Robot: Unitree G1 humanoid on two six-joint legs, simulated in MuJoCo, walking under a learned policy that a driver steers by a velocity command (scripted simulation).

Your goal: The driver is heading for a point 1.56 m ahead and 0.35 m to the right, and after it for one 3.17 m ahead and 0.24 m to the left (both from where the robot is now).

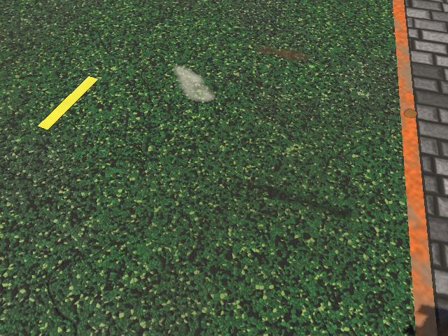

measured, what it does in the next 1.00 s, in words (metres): walks ahead, turning right: right foot, then left foot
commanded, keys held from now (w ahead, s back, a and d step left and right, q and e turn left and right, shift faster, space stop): w+e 0.84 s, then w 0.16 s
